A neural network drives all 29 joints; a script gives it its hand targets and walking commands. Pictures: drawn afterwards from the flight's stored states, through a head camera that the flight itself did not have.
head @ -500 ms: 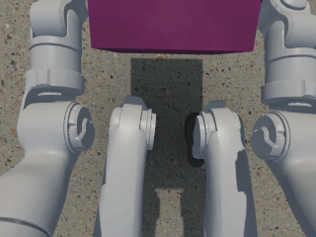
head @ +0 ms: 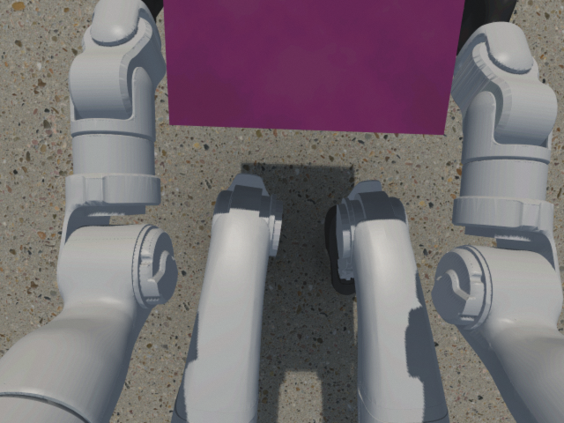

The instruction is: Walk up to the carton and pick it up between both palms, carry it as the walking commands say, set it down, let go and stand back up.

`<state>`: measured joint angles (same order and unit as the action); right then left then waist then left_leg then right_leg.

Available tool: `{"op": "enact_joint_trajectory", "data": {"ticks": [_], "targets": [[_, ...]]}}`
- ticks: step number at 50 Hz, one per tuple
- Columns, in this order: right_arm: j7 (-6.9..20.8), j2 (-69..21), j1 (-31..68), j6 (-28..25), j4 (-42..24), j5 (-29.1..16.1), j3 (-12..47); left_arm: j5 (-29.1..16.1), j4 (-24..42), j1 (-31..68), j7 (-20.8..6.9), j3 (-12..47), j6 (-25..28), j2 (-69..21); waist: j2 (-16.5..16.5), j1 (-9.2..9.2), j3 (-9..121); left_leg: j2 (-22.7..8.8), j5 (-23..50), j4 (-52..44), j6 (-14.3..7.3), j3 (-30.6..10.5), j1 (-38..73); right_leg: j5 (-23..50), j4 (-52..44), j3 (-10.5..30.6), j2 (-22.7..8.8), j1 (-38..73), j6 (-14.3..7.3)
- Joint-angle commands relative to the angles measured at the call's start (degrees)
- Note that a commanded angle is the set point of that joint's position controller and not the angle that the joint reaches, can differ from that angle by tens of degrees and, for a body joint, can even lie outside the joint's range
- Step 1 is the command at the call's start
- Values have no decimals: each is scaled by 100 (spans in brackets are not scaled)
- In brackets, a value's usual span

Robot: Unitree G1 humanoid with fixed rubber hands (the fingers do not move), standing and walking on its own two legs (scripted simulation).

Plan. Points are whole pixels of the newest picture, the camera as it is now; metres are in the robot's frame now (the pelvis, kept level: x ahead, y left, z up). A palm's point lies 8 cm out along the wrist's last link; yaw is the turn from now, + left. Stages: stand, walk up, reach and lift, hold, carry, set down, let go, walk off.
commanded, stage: reach and lift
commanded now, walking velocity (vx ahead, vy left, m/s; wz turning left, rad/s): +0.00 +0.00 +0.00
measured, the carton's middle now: (305, 18) +0.54 +0.02 -0.14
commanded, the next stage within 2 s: none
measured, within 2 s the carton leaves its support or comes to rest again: neither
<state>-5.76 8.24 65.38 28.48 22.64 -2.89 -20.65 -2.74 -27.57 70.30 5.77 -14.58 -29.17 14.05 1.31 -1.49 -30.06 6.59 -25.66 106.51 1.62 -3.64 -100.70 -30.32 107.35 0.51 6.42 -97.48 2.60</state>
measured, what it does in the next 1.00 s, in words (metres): rises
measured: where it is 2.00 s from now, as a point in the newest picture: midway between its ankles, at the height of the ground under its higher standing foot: (293, 262)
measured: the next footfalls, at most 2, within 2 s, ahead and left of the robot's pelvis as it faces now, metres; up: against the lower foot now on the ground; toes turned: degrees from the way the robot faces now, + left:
none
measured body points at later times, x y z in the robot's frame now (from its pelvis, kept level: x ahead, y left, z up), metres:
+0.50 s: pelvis +0.04 -0.01 +0.06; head +0.33 +0.01 +0.41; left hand +0.52 +0.19 -0.03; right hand +0.53 -0.15 -0.04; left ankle +0.16 +0.11 -0.44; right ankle +0.14 -0.12 -0.44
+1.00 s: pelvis +0.00 -0.01 +0.10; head +0.22 +0.01 +0.49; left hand +0.48 +0.18 +0.07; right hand +0.48 -0.16 +0.07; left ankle +0.16 +0.11 -0.44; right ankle +0.14 -0.12 -0.44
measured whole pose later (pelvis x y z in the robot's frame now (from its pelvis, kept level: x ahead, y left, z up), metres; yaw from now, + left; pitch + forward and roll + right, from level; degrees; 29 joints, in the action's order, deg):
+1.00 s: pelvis +0.00 -0.01 +0.10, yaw +0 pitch +16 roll +0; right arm -3.2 6.1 55.3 27.0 34.8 1.7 -19.6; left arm 4.5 -36.5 58.2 4.9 -17.9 -27.8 7.3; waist 2.6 -1.7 -14.8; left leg 7.0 -21.5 85.2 2.7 -5.1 -79.8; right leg -24.7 87.2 4.3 7.8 -78.5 1.8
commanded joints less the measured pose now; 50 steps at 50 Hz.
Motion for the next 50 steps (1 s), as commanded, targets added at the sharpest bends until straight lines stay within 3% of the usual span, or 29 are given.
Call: {"op": "enact_joint_trajectory", "data": {"ticks": [1,3,4,6,9,10,13,14,15,17,19,20,21,22,24,25,27,28,29,30,32,33,35,36,39,41,43,47,50], "targets": [[1840,-4671,4917,-595,1216,-17,2470,-184,-1221,3738,-1499,2413,409,-6355,-673,270,10200,-31,-1162,-1852,-130,146,3668,-941,-1557,-433,46,458,-346],[1923,-4814,5352,-725,507,-214,2612,-410,-736,4194,-1565,2541,472,-6660,-758,169,11613,-21,-292,-1858,-20,82,4735,-191,-1548,-545,48,834,-331],[1984,-4932,5255,-734,1012,-131,2388,-203,-1368,3783,-1551,2009,529,-6594,-617,-16,10502,-2,-324,-1932,-52,101,4304,-449,-1570,-634,67,100,-285],[2112,-5370,5117,-708,721,-267,2638,-243,-940,3434,-1585,2208,505,-7070,-470,14,11595,26,352,-1907,27,153,4977,188,-1705,-679,164,765,-232],[2159,-5609,4818,-583,1315,-18,2363,88,-1488,3202,-1722,1642,489,-7151,-295,90,10518,12,-250,-2106,-87,209,4087,-269,-1921,-553,197,833,-189],[2205,-5685,4391,-523,1774,204,2167,237,-1733,3017,-1795,1439,485,-7162,-371,-90,10140,44,-428,-2227,-62,300,3728,-385,-2046,-519,207,764,-198],[2148,-6170,4046,-586,1380,228,2452,213,-1595,2767,-1934,1600,581,-7347,-131,-1,10474,156,319,-2063,-94,567,3390,258,-2118,-433,264,1441,-187],[2130,-6345,3983,-636,669,-110,2869,-24,-926,2711,-1963,2074,601,-7384,-335,2,11423,208,1174,-2043,-62,580,3983,1077,-2086,-439,282,2068,-104],[2092,-6394,3589,-634,925,-53,2862,-235,-709,2810,-1941,2298,654,-7391,-214,97,11450,173,1509,-2083,-29,509,4021,1447,-2068,-417,293,2176,-93],[1967,-6521,3410,-715,280,-459,3539,-549,-77,2738,-1929,2756,718,-7384,-309,-163,12492,257,2576,-1929,-18,600,4629,2330,-2119,-282,294,2973,-82],[1836,-6612,3392,-756,-265,-587,3840,-752,809,3178,-1902,2964,816,-6926,66,-55,12979,267,2692,-1885,-83,527,4869,2526,-2143,-195,358,3668,-52],[1762,-6558,3442,-752,-369,-593,4025,-638,638,2740,-1884,2919,825,-6858,77,-252,12818,312,2626,-1899,-109,621,4719,2539,-2229,-135,381,3850,-6],[1683,-6154,3491,-819,-44,-437,3697,-514,166,2875,-1851,2659,812,-6697,35,24,11899,301,1718,-1924,-176,536,3889,1911,-2241,-64,319,3500,-97],[1629,-6413,3563,-897,-430,-496,3907,-559,527,2908,-1844,2905,866,-6740,168,-111,12457,359,1718,-2021,-181,522,4233,1865,-2348,-99,318,3874,-64],[1547,-6151,3650,-938,-630,-417,3951,-598,532,2859,-1819,3100,823,-6704,179,24,12798,347,1575,-2045,-148,509,4460,1553,-2485,-51,319,3924,-147],[1496,-6085,3869,-922,-928,-636,4219,-618,474,2755,-1771,3195,824,-6606,-79,-168,13053,373,2102,-2057,-76,585,4878,1993,-2448,-36,321,3933,-113],[1377,-5715,3734,-950,-1878,-789,4721,-907,1111,2432,-1661,3571,802,-6499,49,-2,14531,397,3212,-1942,-39,544,5856,3119,-2341,-78,351,4983,-51],[1272,-5791,3757,-943,-2305,-906,4963,-920,1324,2226,-1609,3646,804,-6274,225,-156,15277,472,3560,-2018,-44,503,6203,3510,-2261,-141,386,5476,51],[1253,-5489,3268,-908,-2162,-886,4972,-1020,1532,2021,-1508,3893,749,-6377,-90,12,15500,454,3772,-2023,43,402,6659,3654,-2273,-136,370,5529,-27],[1220,-5237,3221,-874,-2224,-908,5060,-956,1634,1794,-1435,3965,693,-6141,-181,-89,15808,410,3680,-1947,44,398,6822,3451,-2291,-85,317,5457,-30],[1279,-4520,2687,-724,-1045,-432,4438,-512,1189,1926,-1329,3613,613,-5563,-147,17,14269,263,2365,-2103,64,405,6060,2179,-2430,-83,222,4457,-76],[1185,-5037,2975,-658,-2772,-1089,5131,-1030,2826,2178,-1250,4309,625,-5552,-254,81,16524,339,3869,-2110,101,422,7926,3635,-2484,-187,343,5764,-35],[1094,-4375,3065,-537,-2401,-1043,4693,-980,2602,2152,-1133,3979,531,-4533,-355,-47,15262,319,3422,-2188,59,454,7423,3124,-2395,-169,224,5040,17],[981,-4521,3423,-538,-3501,-1393,5034,-1262,3910,2558,-1021,4358,520,-4563,-83,-55,16877,402,3643,-2299,-2,454,8339,3473,-2536,-182,347,6300,79],[924,-4154,3316,-466,-2418,-1093,4532,-1007,2661,2350,-902,4031,331,-4585,-333,142,14476,288,2481,-2521,-9,453,7501,2227,-2839,-159,240,5313,-42],[961,-4271,3738,-470,-2289,-948,4368,-867,2150,2322,-940,3640,324,-4919,-184,5,13486,210,1498,-2797,-120,405,7031,1352,-3039,-146,240,5107,-121],[1191,-4667,3806,-486,-697,-556,3864,-355,454,2338,-1156,2929,380,-5269,15,-176,10834,25,-189,-3146,-205,406,5483,-244,-3279,-108,133,3907,-143],[1579,-5264,4435,-644,411,-265,3199,-44,-423,3031,-1452,2296,519,-5991,-20,-463,10217,26,-1052,-3679,-197,246,5087,-874,-3618,-103,25,3764,-173],[1720,-5917,4378,-627,1416,46,2571,195,-1001,3402,-1821,1663,567,-6419,141,-308,9137,60,-1496,-3797,-189,239,4700,-1437,-4094,-27,27,3674,-123]]}}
